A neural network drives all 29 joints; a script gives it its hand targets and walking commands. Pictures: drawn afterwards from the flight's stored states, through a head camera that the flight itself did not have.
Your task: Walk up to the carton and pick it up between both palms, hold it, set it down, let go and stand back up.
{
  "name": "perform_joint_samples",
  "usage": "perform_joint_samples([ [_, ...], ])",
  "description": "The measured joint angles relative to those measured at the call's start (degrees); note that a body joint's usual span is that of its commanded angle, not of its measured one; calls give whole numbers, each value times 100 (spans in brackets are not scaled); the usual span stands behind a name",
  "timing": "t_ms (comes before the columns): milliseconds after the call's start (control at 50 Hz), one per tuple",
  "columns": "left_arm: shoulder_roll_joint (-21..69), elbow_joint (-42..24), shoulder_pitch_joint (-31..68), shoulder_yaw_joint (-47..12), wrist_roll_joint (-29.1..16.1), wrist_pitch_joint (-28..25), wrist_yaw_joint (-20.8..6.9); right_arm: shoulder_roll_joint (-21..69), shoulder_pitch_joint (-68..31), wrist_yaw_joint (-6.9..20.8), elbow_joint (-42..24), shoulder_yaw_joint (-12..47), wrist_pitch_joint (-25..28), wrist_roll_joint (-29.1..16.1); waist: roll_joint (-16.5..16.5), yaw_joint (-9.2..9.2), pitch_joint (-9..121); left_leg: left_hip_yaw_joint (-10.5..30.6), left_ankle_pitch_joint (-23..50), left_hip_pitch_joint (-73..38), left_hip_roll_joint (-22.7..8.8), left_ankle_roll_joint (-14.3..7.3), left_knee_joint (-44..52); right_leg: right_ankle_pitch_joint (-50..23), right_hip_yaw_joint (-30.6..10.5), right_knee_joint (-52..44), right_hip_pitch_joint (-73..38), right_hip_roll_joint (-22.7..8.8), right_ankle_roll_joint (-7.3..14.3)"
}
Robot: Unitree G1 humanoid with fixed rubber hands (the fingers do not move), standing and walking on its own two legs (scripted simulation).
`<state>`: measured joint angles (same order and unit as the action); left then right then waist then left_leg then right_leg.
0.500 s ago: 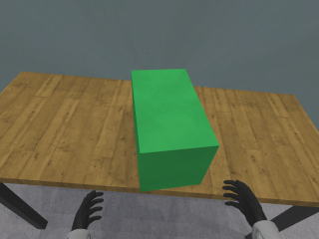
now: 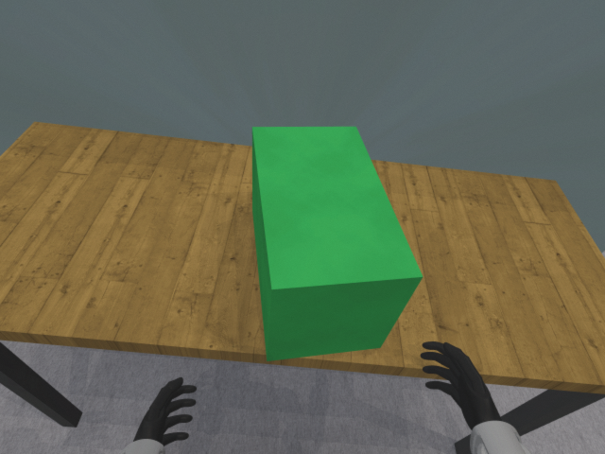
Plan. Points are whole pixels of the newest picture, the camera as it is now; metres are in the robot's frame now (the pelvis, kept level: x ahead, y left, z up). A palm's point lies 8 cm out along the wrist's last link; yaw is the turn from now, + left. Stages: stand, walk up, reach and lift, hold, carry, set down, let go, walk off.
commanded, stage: let go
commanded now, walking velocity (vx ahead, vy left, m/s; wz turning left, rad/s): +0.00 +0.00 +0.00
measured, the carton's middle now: (314, 235) +0.43 +0.00 +0.03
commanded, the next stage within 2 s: stand in 0.18 s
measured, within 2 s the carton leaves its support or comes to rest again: neither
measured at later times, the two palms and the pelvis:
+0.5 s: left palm out of the picture +0.10 +0.28 -0.13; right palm (471, 407) +0.19 -0.20 +0.00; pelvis -0.01 +0.03 -0.01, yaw +0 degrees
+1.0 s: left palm out of the picture +0.08 +0.30 -0.14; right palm (470, 407) +0.19 -0.20 +0.00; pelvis -0.01 +0.04 -0.01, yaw +0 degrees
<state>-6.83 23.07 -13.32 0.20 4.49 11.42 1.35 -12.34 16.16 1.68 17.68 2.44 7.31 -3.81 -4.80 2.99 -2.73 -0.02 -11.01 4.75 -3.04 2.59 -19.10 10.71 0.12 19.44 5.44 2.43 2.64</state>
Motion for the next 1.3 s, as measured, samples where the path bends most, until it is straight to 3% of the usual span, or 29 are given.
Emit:
perform_joint_samples([
  [200,-163,33,80,0,0,43,-27,73,-25,-114,97,-47,49,29,-60,0,-14,0,0,2,36,-21,0,3,0,0,-1,-36,-10],
  [280,-361,545,84,3,0,-471,-87,-43,-64,-49,97,-47,134,433,-35,1,-18,0,-149,205,16,-68,-350,58,0,173,122,-19,-77],
  [420,-732,1381,86,13,0,-903,-343,-445,-72,-44,97,-49,357,458,157,1,-17,1,-454,616,15,-176,-975,191,-1,480,388,-19,-116],
  [560,-1012,1795,87,14,0,-1027,-439,-679,-72,-44,96,-49,345,458,188,1,-13,1,-612,802,26,-247,-1277,241,-1,591,485,-30,-132],
  [1300,-1158,2484,103,13,-5,-1170,-445,-812,-75,-64,95,-48,382,457,288,0,2,2,-607,818,65,-283,-1295,264,0,624,503,-69,-164],
])
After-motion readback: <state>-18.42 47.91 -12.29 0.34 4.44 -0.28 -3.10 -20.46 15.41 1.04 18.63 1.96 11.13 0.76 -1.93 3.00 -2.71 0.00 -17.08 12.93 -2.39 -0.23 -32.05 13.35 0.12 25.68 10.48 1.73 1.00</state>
